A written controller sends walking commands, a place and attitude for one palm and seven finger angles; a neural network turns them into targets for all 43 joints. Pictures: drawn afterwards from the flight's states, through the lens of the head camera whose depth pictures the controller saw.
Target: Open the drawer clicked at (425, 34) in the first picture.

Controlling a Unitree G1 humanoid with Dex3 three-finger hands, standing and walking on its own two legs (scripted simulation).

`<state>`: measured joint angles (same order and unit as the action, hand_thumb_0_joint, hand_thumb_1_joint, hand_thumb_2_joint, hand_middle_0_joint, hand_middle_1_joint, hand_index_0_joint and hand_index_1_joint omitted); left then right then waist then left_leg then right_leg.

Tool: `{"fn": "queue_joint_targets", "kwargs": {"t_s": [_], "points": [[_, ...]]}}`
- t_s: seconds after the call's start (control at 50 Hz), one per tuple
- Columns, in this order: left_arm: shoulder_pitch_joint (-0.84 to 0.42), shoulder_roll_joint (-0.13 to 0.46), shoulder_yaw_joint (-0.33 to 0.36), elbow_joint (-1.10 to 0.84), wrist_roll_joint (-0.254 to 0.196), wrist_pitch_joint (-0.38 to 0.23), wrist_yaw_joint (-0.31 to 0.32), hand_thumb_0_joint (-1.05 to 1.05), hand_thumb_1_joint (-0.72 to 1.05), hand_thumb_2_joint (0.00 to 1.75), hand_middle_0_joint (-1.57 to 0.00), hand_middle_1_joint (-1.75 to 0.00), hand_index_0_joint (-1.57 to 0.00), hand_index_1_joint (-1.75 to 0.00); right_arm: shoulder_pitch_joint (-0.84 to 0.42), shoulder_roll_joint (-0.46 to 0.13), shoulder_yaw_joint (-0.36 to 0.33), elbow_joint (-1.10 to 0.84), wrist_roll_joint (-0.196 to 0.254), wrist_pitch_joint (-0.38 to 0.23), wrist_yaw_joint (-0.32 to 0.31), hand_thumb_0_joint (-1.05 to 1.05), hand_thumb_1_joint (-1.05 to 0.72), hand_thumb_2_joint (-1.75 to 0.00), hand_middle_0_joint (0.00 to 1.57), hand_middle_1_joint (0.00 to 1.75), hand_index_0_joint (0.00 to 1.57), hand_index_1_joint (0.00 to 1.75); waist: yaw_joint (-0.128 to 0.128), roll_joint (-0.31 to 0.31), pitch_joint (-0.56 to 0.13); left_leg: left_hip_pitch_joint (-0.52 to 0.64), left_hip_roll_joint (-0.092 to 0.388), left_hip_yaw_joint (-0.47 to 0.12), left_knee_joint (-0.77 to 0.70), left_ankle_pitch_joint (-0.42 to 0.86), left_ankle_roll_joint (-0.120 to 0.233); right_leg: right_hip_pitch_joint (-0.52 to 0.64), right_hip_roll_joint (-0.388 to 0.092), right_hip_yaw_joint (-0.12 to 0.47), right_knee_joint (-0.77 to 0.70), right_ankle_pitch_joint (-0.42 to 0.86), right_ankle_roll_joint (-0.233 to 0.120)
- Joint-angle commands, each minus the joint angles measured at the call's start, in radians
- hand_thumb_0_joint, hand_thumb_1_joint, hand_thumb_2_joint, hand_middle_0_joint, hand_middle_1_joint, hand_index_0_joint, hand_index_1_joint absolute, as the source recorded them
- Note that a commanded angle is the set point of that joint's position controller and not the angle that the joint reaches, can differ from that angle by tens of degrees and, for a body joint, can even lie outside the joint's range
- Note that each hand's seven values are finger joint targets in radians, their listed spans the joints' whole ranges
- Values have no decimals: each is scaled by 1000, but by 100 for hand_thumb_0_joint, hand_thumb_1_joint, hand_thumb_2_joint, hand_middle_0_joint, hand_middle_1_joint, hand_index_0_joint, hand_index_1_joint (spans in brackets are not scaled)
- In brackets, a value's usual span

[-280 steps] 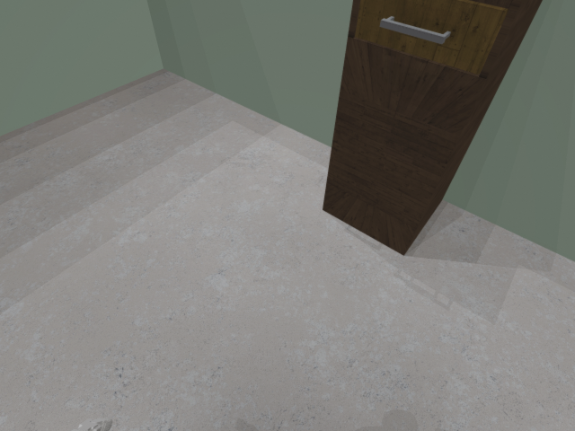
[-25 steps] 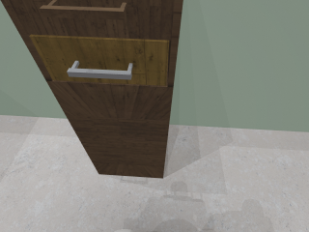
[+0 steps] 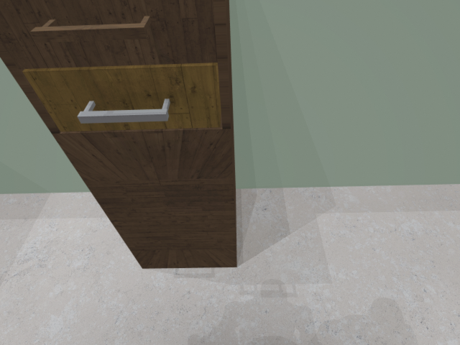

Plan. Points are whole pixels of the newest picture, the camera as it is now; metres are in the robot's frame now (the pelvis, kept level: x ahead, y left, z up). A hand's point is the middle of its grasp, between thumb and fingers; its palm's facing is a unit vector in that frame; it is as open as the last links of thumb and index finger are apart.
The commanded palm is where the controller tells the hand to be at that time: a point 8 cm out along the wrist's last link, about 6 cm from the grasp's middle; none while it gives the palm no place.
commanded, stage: come to a stop and stand still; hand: left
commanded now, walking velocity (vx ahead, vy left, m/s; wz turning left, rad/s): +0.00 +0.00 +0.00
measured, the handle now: (126, 110) +0.54 +0.24 +0.13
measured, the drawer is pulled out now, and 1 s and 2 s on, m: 0.00 0.00 0.00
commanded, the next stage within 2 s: look again from close up in 1.02 s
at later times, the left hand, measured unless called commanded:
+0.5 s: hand out of the picture +0.00 +0.14 -0.17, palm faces +0.06 -0.99 -0.16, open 7.3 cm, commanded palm none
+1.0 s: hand out of the picture +0.04 +0.16 -0.17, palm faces +0.06 -0.98 -0.21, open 7.3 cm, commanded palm none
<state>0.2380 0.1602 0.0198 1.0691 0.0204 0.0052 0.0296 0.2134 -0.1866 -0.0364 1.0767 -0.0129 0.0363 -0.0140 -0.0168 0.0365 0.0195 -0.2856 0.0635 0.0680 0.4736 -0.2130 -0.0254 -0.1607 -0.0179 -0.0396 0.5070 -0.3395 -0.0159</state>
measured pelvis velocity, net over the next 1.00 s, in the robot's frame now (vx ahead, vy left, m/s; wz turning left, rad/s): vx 0.05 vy -0.01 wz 0.01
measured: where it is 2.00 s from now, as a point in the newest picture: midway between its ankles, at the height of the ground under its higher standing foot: outside the picture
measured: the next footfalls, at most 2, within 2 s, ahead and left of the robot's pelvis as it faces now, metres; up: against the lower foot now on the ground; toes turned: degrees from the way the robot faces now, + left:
none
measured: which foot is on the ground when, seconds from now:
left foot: down 0.00-1.00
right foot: down 0.00-1.00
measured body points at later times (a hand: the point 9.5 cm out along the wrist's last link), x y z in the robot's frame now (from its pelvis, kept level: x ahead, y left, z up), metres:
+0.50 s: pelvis +0.03 -0.01 +0.00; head +0.04 -0.02 +0.45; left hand +0.00 +0.19 -0.16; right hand -0.01 -0.22 -0.16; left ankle +0.05 +0.15 -0.74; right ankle -0.04 -0.11 -0.74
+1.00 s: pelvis +0.05 -0.01 +0.00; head +0.06 -0.01 +0.45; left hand +0.04 +0.22 -0.16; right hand +0.06 -0.23 -0.16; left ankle +0.05 +0.15 -0.74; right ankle -0.04 -0.11 -0.74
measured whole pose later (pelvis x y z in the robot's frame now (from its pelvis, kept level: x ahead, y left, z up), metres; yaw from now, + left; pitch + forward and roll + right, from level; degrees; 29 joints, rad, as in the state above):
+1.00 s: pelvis +0.05 -0.01 +0.00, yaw +0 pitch -1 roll +1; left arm 0.29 0.14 0.02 1.13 0.01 -0.01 0.05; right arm 0.23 -0.16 -0.01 1.15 -0.01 0.00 -0.04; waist 0.00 -0.01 0.03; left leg -0.19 0.07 0.06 0.44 -0.23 -0.06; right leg -0.03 -0.01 -0.05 0.41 -0.37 -0.02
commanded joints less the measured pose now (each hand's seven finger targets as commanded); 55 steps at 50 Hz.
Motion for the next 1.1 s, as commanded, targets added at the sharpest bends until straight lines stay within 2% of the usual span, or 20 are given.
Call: {"fn": "queue_joint_targets", "kwargs": {"t_s": [0.0,0.02,0.04,0.1,0.2,0.26,0.36,0.52,0.56,0.6,0.68,0.76,0.86,1.08], "points": [[11,125,11,-23,-14,-19,6,0,90,90,-20,-30,-20,-30,74,-47,4,4,-1,-27,-5,0,-90,-90,20,30,20,30,-10,-125,41,124,36,-47,-61,104,9,-129,-124,109,-201,152,-32],[21,120,11,-18,-15,-16,7,0,90,90,-20,-30,-20,-30,77,-52,4,14,-1,-26,-5,0,-90,-90,20,30,20,30,-5,-115,56,125,41,-48,-68,78,7,-144,-116,109,-225,59,-27],[25,117,13,-10,-14,-11,8,0,90,90,-20,-30,-20,-30,74,-51,4,21,-1,-22,-5,0,-90,-90,20,30,20,30,-1,-108,100,116,39,-44,-62,41,4,-181,-116,117,-259,-40,-26],[40,112,14,5,-15,-6,6,0,90,90,-20,-30,-20,-30,103,-36,10,42,-4,-18,-7,0,-90,-90,20,30,20,30,0,-64,148,105,38,-40,-58,36,4,-206,-111,128,-283,-104,-32],[66,93,14,22,-18,-10,6,0,90,90,-20,-30,-20,-30,149,-25,16,63,-4,-27,-14,0,-90,-90,20,30,20,30,2,-39,115,93,45,-47,-67,86,4,-135,-95,107,-252,-8,-33],[96,81,11,34,-20,-16,7,0,90,90,-20,-30,-20,-30,155,-25,17,70,-1,-35,-19,0,-90,-90,20,30,20,30,10,-34,65,111,51,-49,-67,146,5,-82,-93,89,-226,111,-30],[129,62,8,51,-19,-20,13,0,90,90,-20,-30,-20,-30,165,-21,15,79,2,-41,-26,0,-90,-90,20,30,20,30,11,-36,31,132,56,-47,-59,206,8,-32,-89,66,-189,266,-23],[152,43,8,56,-14,-18,18,0,90,90,-20,-30,-20,-30,153,-16,13,75,4,-42,-31,0,-90,-90,20,30,20,30,9,-31,53,149,60,-49,-50,245,20,-38,-80,52,-167,304,-16],[159,43,10,58,-13,-19,18,0,90,90,-20,-30,-20,-30,144,-15,12,70,4,-44,-32,0,-90,-90,20,30,20,30,11,-26,36,159,62,-47,-48,267,22,-26,-83,48,-162,330,-13],[162,36,6,58,-11,-17,19,0,90,90,-20,-30,-20,-30,134,-17,13,71,4,-42,-32,0,-90,-90,20,30,20,30,12,-38,68,163,63,-48,-49,257,24,-52,-82,50,-168,312,-11],[163,48,7,55,-11,-19,19,0,90,90,-20,-30,-20,-30,119,-27,13,64,4,-43,-31,0,-90,-90,20,30,20,30,14,-48,62,171,62,-45,-50,279,24,-36,-83,47,-164,346,-7],[158,64,10,53,-12,-21,18,0,90,90,-20,-30,-20,-30,105,-38,15,58,3,-46,-32,0,-90,-90,20,30,20,30,16,-32,33,177,59,-43,-46,318,23,-1,-90,46,-154,402,-7],[157,79,9,48,-12,-23,20,0,90,90,-20,-30,-20,-30,89,-51,14,51,3,-47,-32,0,-90,-90,20,30,20,30,16,-52,7,193,58,-38,-35,349,22,25,-97,43,-147,484,-5],[135,99,11,38,-11,-20,19,0,90,90,-20,-30,-20,-30,71,-70,16,51,3,-47,-31,0,-90,-90,20,30,20,30,20,-46,40,191,58,-45,-52,341,23,25,-95,38,-166,440,-2]]}}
